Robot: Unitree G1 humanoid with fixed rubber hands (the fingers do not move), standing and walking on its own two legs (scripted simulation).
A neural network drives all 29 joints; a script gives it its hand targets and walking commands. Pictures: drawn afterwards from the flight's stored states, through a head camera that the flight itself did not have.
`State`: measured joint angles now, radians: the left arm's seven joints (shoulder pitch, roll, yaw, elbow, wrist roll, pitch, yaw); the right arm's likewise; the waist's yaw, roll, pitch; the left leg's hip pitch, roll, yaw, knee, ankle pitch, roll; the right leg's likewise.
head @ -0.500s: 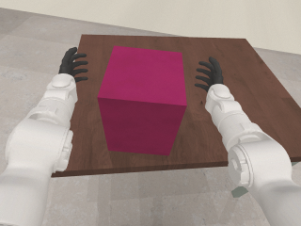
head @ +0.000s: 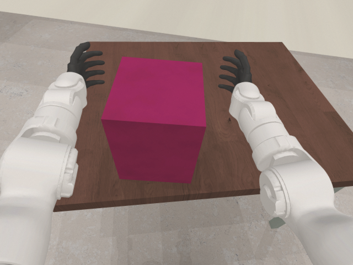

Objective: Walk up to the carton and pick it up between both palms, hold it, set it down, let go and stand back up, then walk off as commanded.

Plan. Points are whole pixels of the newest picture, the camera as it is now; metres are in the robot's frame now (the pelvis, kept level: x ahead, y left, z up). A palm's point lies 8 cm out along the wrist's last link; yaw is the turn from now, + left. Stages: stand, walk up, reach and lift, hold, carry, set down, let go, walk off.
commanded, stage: set down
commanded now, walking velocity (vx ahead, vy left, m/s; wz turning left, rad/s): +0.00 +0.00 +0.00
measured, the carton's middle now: (158, 124) +0.47 -0.01 +0.03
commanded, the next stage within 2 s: none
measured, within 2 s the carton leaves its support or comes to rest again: neither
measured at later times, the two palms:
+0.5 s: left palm (58, 120) +0.43 +0.21 +0.12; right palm (235, 125) +0.38 -0.17 +0.11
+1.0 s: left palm (66, 159) +0.37 +0.20 +0.06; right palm (238, 161) +0.32 -0.17 +0.05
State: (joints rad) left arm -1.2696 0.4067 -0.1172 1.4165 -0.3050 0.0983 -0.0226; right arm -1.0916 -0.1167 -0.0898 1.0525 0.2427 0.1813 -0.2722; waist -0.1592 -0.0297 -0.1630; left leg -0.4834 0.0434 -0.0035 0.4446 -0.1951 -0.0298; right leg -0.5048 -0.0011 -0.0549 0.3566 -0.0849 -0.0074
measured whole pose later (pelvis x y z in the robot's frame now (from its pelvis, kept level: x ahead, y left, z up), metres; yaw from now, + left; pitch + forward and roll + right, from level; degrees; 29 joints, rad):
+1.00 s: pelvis +0.01 +0.01 +0.01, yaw -2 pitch -1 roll -1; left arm -0.43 0.27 0.05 0.59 -0.17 0.19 -0.06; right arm -0.28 -0.04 -0.03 0.45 0.19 0.05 -0.26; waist -0.04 -0.02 0.04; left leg -0.16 0.04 0.03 0.40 -0.23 -0.01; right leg -0.18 0.00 -0.02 0.29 -0.10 0.01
